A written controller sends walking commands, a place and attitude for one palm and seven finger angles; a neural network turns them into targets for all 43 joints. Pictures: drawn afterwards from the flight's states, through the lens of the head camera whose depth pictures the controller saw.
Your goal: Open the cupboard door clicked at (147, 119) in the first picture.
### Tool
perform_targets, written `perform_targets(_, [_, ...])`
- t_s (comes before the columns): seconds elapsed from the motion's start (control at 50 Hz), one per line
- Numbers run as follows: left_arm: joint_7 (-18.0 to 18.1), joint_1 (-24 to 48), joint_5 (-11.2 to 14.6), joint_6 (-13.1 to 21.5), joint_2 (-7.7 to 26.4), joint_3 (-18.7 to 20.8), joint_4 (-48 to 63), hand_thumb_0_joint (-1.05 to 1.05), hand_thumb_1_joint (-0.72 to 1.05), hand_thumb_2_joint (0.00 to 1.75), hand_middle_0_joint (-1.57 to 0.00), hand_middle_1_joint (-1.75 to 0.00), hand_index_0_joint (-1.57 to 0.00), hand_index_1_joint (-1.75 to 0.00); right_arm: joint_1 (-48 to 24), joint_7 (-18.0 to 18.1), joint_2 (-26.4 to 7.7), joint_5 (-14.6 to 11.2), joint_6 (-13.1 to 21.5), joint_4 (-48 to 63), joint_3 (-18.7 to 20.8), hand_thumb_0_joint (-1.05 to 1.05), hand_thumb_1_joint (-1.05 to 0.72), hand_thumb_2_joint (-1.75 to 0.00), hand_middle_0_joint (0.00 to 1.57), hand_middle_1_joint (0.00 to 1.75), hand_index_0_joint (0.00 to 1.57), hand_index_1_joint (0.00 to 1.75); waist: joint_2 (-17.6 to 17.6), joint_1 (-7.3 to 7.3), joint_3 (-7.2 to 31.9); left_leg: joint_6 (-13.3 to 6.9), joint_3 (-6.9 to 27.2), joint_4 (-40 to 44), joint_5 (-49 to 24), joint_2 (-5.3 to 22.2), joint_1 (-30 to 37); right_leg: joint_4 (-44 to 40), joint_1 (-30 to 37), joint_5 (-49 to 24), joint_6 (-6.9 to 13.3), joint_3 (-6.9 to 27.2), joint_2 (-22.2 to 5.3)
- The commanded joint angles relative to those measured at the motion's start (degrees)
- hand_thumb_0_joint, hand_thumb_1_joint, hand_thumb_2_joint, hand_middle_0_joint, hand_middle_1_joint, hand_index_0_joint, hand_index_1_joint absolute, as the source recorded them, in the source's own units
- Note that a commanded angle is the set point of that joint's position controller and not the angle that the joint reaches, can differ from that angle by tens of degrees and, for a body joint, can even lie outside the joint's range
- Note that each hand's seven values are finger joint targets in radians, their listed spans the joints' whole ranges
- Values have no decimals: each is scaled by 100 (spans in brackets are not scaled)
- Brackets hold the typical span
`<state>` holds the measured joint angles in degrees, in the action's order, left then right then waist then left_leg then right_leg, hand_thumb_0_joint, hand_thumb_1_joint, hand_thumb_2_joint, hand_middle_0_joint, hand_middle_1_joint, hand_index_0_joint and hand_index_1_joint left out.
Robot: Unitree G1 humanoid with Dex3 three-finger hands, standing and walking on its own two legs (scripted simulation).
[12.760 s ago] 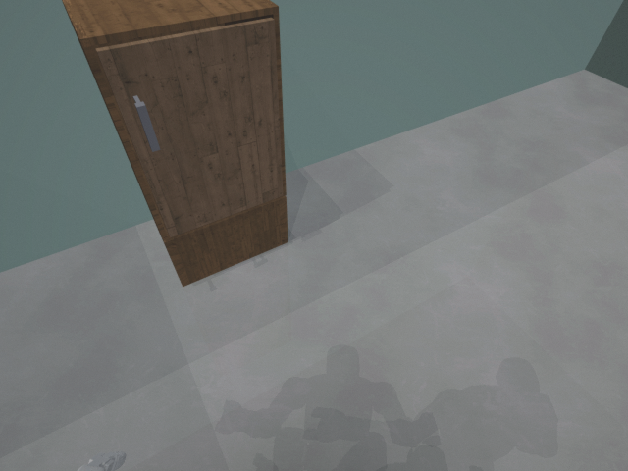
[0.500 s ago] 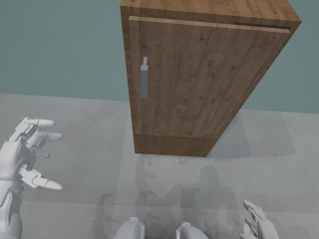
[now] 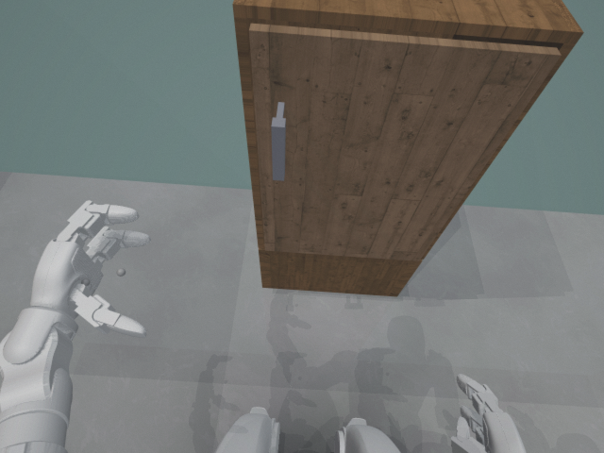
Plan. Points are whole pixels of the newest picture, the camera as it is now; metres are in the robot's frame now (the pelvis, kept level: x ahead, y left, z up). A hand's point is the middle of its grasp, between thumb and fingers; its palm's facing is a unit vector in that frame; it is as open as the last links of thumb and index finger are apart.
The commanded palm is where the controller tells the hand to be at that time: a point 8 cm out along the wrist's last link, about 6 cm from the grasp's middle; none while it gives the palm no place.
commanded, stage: move the hooked fingers beside the handle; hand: left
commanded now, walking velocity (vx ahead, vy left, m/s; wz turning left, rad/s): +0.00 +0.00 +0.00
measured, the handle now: (279, 142) +0.57 +0.08 +0.03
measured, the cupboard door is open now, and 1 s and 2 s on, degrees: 0 0 0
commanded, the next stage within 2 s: none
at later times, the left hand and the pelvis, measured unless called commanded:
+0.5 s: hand (164, 224) +0.39 +0.22 +0.04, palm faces -0.01 -1.00 -0.01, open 14.0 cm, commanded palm +0.37 +0.26 +0.04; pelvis +0.01 +0.00 +0.00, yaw -1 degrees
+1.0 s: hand (211, 180) +0.48 +0.17 +0.04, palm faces +0.00 -1.00 -0.02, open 14.0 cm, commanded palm +0.46 +0.22 +0.04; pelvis +0.00 +0.00 -0.01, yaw -2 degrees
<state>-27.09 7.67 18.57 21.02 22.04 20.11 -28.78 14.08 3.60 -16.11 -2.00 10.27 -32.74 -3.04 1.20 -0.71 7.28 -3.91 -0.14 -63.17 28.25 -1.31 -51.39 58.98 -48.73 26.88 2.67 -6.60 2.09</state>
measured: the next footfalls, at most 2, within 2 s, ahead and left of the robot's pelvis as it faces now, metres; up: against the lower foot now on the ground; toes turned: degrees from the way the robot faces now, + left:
none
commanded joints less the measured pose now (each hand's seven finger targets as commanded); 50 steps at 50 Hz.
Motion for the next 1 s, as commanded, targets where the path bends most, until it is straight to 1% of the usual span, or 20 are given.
perform_targets(0.0, [219,1456,25,276,1284,334,1217,0,-50,30,-30,-120,-30,-120,230,30,-897,6,238,664,430,0,-90,-90,20,30,20,30,511,-115,1873,383,594,1091,-1799,200,1638,-690,576,-1020,-49,422,-11])
perform_targets(0.04, [389,1508,-27,249,1532,608,941,0,-50,30,-30,-120,-30,-120,254,7,-896,21,152,653,413,0,-90,-90,20,30,20,30,284,-61,1851,353,530,1043,-1808,185,1351,-649,779,-1146,-54,468,9])
perform_targets(0.08, [523,1664,-59,238,1535,677,711,0,-50,30,-30,-120,-30,-120,219,-5,-855,12,61,654,395,0,-90,-90,20,30,20,30,160,-90,1712,295,429,1012,-1607,159,1052,-672,873,-1130,-84,528,-9])
perform_targets(0.12, [566,1660,-88,259,1477,632,722,0,-50,30,-30,-120,-30,-120,232,-39,-833,32,13,709,391,0,-90,-90,20,30,20,30,530,0,1824,303,369,979,-1786,137,1100,-621,966,-1318,-45,566,-6])
perform_targets(0.16, [576,1677,-148,302,1462,584,808,0,-50,30,-30,-120,-30,-120,322,-75,-829,35,-35,686,411,0,-90,-90,20,30,20,30,653,-20,2080,334,367,978,-2181,167,1354,-591,1016,-1609,-55,551,-8])
perform_targets(0.24, [512,1857,-147,344,1309,428,585,0,-50,30,-30,-120,-30,-120,466,-104,-859,29,-116,603,450,0,-90,-90,20,30,20,30,169,-190,2132,275,349,849,-2394,204,1231,-575,1063,-1919,-104,584,22])
perform_targets(0.26, [482,2150,-160,371,1154,223,575,0,-50,30,-30,-120,-30,-120,448,-99,-850,14,-124,549,448,0,-90,-90,20,30,20,30,342,-277,2051,282,354,851,-2270,212,1274,-588,904,-1806,-106,583,10])
perform_targets(0.3, [489,2358,-144,373,1156,262,357,0,-50,30,-30,-120,-30,-120,492,-80,-884,13,-146,484,471,0,-90,-90,20,30,20,30,180,-310,1949,275,380,865,-1994,208,1180,-624,801,-1559,-104,564,8])
perform_targets(0.42, [652,3268,-339,507,1426,314,45,0,-50,30,-30,-120,-30,-120,612,-52,-899,42,-260,336,465,0,-90,-90,20,30,20,30,428,-343,2063,274,399,786,-1943,206,1241,-544,619,-1483,-64,605,15])
perform_targets(0.5, [848,3303,-432,640,1275,212,205,0,-50,30,-30,-120,-30,-120,696,-126,-860,84,-311,319,488,0,-90,-90,20,30,20,30,834,-252,2592,405,474,807,-2591,231,1886,-492,574,-1722,-61,532,12])
perform_targets(0.54, [938,3257,-477,599,1245,198,-109,0,-50,30,-30,-120,-30,-120,754,-162,-877,93,-373,269,487,0,-90,-90,20,30,20,30,603,-294,2498,415,502,763,-2783,266,1794,-458,495,-1820,-73,503,37])
perform_targets(0.56, [963,3426,-507,561,984,-39,-309,0,-50,30,-30,-120,-30,-120,753,-178,-851,77,-406,251,475,0,-90,-90,20,30,20,30,462,-405,2294,401,507,774,-2618,270,1685,-471,367,-1720,-91,476,30])
perform_targets(0.62, [1107,3679,-575,472,1144,156,-983,0,-50,30,-30,-120,-30,-120,784,-180,-885,74,-512,213,466,0,-90,-90,20,30,20,30,-17,-438,1897,261,405,776,-1785,205,957,-535,494,-1408,-98,549,30])
perform_targets(0.64, [1152,3787,-617,477,1323,298,-1041,0,-50,30,-30,-120,-30,-120,780,-179,-896,77,-545,243,463,0,-90,-90,20,30,20,30,31,-400,1959,248,350,784,-1644,183,820,-540,595,-1375,-106,598,7])
perform_targets(0.7, [1234,4399,-749,612,1129,33,-997,0,-50,30,-30,-120,-30,-120,805,-212,-842,103,-593,245,445,0,-90,-90,20,30,20,30,481,-473,2168,277,386,760,-1717,183,1120,-485,367,-1336,-83,593,-3])
perform_targets(0.76, [1340,4861,-841,844,1308,104,-979,0,-50,30,-30,-120,-30,-120,918,-239,-876,152,-648,160,467,0,-90,-90,20,30,20,30,499,-528,2540,319,474,654,-2022,230,1445,-389,231,-1452,-78,577,36])
perform_targets(0.8, [1395,5165,-870,947,1095,-67,-1065,0,-50,30,-30,-120,-30,-120,953,-258,-844,170,-668,109,464,0,-90,-90,20,30,20,30,655,-602,2638,342,507,615,-2117,230,1576,-353,102,-1462,-78,554,35])
perform_targets(0.86, [1463,5335,-943,932,1362,165,-1705,0,-50,30,-30,-120,-30,-120,1075,-256,-909,196,-747,-28,475,0,-90,-90,20,30,20,30,392,-678,2513,317,514,553,-1997,236,1301,-327,37,-1422,-97,553,42])
perform_targets(0.9, [1482,5454,-986,865,1231,72,-1996,0,-50,30,-30,-120,-30,-120,1104,-273,-884,200,-801,-27,454,0,-90,-90,20,30,20,30,373,-717,2413,277,460,545,-1864,210,1102,-342,61,-1405,-109,574,28])
perform_targets(0.98, [1561,5618,-1088,856,1471,250,-2218,0,-50,30,-30,-120,-30,-120,1223,-318,-912,248,-931,7,441,0,-90,-90,20,30,20,30,523,-677,2597,282,468,502,-2094,215,1157,-279,39,-1545,-88,567,40])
